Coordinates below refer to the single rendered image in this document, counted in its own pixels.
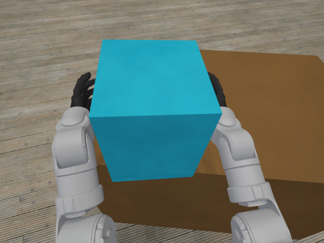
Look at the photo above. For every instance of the carton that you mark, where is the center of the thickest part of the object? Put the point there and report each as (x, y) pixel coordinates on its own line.
(153, 108)

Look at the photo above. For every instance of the right robot hand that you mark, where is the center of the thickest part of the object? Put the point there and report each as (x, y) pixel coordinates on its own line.
(218, 90)

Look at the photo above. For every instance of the robot left upper arm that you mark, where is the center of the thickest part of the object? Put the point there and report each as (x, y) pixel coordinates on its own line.
(89, 229)

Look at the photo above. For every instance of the robot left forearm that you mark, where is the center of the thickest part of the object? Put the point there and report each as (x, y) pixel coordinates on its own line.
(75, 165)

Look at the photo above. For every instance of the left robot hand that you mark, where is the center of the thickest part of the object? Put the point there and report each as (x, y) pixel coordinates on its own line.
(81, 93)

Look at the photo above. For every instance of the robot right upper arm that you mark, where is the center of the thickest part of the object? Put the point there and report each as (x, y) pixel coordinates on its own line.
(259, 226)

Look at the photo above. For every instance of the pedestal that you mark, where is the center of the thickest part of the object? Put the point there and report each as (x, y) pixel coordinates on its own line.
(279, 101)

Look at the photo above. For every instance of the robot right forearm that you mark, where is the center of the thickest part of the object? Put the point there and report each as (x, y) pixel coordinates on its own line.
(246, 182)

